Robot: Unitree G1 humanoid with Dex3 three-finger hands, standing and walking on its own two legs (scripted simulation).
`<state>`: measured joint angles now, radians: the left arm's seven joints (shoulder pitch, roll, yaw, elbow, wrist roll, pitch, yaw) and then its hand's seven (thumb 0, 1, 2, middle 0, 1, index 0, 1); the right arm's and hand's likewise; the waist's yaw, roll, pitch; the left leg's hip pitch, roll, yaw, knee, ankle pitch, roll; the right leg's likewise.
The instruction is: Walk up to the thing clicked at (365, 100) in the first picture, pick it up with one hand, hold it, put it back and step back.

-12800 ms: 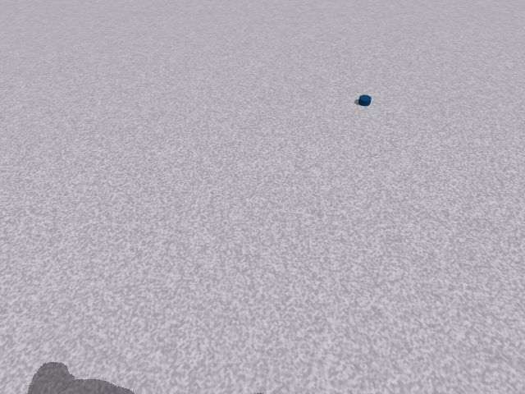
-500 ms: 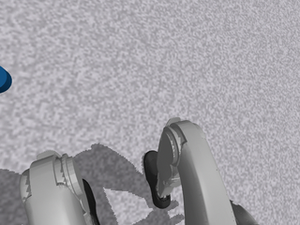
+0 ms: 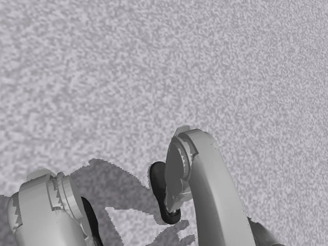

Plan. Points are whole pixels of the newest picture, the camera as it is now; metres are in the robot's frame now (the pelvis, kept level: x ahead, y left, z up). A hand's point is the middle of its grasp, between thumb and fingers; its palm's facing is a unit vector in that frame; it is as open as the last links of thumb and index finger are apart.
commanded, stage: rise first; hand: left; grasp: from above
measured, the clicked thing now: out of the picture +0.53 +0.35 -0.30
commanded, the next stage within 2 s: approach in 0.98 s
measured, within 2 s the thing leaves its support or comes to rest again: neither
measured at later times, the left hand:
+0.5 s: hand out of the picture +0.48 +0.39 -0.18, palm faces -0.46 -0.12 -0.88, open 13.8 cm
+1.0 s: hand out of the picture +0.48 +0.38 -0.17, palm faces -0.46 -0.11 -0.88, open 13.7 cm
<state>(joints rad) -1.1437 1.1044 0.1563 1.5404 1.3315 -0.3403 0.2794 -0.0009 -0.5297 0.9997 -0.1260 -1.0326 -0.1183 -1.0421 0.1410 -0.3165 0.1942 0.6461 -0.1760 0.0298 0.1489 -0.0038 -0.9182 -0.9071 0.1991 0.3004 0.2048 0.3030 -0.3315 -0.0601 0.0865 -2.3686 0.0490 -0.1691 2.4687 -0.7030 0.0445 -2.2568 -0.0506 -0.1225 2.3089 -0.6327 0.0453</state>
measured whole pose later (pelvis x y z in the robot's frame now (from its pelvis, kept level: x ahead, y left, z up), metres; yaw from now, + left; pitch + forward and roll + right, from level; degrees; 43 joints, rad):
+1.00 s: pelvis +0.00 +0.00 +0.00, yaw -1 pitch +32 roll -14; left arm -1.15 1.15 0.14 1.50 1.32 -0.34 0.24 0.00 -0.50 0.98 -0.18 -0.97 -0.16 -0.99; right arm 0.15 -0.32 0.23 0.61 -0.16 0.04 0.14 0.00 -0.91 -0.91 0.20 0.30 0.21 0.30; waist -0.34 -0.07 0.10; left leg -2.37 0.05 -0.18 2.47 -0.69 0.05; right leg -2.25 -0.04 -0.13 2.30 -0.62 0.05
